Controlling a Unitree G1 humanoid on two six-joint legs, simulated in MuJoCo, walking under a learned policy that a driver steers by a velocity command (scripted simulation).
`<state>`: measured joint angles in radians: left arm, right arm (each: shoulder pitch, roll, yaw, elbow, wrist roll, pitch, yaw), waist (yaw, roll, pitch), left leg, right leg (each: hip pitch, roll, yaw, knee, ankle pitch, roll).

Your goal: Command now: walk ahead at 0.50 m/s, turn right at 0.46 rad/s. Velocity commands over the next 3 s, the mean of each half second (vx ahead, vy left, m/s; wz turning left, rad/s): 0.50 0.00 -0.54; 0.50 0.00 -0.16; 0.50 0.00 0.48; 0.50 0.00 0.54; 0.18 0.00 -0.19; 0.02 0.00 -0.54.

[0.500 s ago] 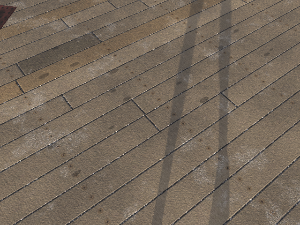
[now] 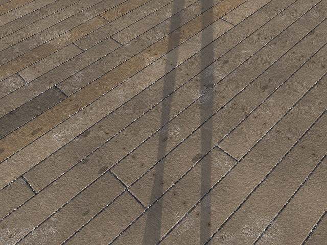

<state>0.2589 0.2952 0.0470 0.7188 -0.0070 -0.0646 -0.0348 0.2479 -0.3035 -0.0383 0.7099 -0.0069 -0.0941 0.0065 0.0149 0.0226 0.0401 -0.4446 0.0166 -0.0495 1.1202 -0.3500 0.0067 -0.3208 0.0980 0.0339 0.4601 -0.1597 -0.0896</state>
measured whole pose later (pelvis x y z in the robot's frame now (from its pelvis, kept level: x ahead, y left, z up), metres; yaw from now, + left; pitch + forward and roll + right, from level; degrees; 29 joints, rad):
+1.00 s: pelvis +0.52 -0.12 +0.00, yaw -20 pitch +1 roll +0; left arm 0.21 0.26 0.05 0.70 0.01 -0.07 -0.02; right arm 0.29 -0.31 -0.05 0.86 0.03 -0.06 0.01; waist -0.01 0.04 0.04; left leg -0.47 0.08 -0.04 1.14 -0.35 0.00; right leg -0.27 0.01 -0.10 0.43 -0.18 -0.05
